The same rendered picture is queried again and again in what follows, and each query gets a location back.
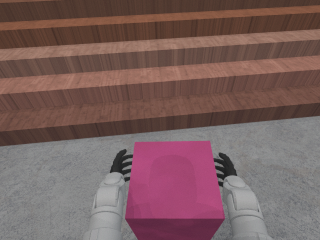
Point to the left robot hand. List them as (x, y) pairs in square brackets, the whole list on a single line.
[(118, 165)]

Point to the right robot hand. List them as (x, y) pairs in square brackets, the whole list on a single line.
[(227, 169)]

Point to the carton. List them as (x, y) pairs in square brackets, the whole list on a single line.
[(173, 191)]

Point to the robot right forearm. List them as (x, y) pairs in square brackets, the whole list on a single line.
[(244, 212)]

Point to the robot left forearm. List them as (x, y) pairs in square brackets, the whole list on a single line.
[(107, 209)]

